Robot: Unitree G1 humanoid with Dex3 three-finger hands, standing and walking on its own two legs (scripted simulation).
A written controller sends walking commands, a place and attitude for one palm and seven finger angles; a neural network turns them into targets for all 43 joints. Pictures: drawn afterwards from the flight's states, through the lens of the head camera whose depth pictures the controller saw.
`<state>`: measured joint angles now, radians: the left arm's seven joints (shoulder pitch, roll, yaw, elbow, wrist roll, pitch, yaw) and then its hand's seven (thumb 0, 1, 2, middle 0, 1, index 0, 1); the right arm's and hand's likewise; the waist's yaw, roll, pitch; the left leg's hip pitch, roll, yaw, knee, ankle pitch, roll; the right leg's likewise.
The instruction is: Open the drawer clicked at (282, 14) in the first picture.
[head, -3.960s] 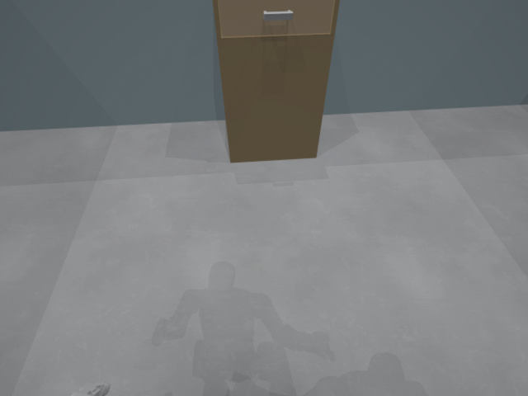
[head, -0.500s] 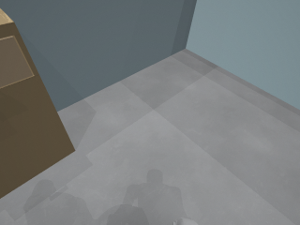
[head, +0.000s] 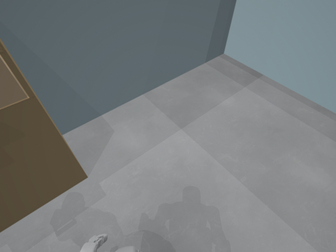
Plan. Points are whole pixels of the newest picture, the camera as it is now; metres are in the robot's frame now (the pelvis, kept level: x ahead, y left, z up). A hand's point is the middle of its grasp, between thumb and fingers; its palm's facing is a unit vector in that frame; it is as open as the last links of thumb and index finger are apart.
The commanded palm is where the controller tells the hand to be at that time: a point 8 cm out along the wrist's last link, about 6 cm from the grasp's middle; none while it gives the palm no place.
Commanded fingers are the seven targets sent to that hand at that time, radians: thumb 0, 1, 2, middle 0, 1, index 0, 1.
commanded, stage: turn to face it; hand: left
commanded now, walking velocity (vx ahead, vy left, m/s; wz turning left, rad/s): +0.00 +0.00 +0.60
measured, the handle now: out of the picture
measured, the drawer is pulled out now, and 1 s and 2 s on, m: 0.00 0.00 0.00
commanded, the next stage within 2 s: take the last steps up to it in 1.06 s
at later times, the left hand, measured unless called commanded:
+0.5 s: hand out of the picture +0.02 +0.25 -0.15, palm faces +0.30 -0.91 -0.29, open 7.4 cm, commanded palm none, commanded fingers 0.00 0.90 0.90 -0.20 -0.30 -0.20 -0.30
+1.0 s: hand out of the picture -0.10 +0.19 -0.18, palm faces +0.56 -0.80 -0.22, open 7.4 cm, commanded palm none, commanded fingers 0.00 0.90 0.90 -0.20 -0.30 -0.20 -0.30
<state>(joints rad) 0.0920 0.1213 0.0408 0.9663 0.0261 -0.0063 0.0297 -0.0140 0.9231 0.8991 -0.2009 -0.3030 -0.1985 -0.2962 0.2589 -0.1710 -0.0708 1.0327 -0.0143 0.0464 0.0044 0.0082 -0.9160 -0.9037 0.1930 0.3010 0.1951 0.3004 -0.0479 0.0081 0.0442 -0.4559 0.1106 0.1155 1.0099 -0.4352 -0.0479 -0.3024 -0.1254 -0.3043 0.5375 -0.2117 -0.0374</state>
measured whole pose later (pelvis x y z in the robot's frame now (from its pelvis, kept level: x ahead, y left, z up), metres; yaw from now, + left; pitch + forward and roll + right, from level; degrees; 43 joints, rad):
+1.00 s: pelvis -0.02 +0.00 -0.01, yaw +32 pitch -1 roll +0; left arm 0.24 0.25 0.06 0.95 0.02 0.06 0.02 0.01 0.91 0.90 -0.20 -0.30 -0.20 -0.30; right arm 0.12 -0.22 -0.05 0.93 -0.01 0.03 0.02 0.01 -0.91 -0.90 0.19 0.30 0.20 0.30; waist 0.02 -0.07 0.09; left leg -0.27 0.02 0.08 0.60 -0.31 0.02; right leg -0.35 -0.15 -0.12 0.83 -0.50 0.07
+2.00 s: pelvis +0.05 +0.14 +0.01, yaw +39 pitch -1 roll +0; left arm 0.31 0.17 0.06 1.10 0.03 -0.01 0.00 0.01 0.91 0.90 -0.20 -0.30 -0.19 -0.30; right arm 0.22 -0.15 -0.05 1.03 -0.01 -0.08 -0.02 -0.02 -0.96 -0.90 0.20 0.30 0.20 0.30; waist 0.02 -0.04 0.03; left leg -0.18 0.02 0.20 0.43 -0.24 0.06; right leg -0.48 -0.12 -0.08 1.10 -0.32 0.01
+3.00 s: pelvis +0.18 +0.22 +0.01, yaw +37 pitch +0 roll +0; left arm 0.26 0.20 0.04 1.07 0.01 0.06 0.01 0.00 0.91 0.90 -0.20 -0.30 -0.19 -0.30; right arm 0.15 -0.15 -0.03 1.02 -0.02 0.01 -0.03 0.00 -0.91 -0.90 0.20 0.30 0.20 0.30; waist 0.00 -0.01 0.04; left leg -0.26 0.05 0.10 0.41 -0.15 0.01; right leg -0.26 -0.04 -0.02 0.72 -0.46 0.04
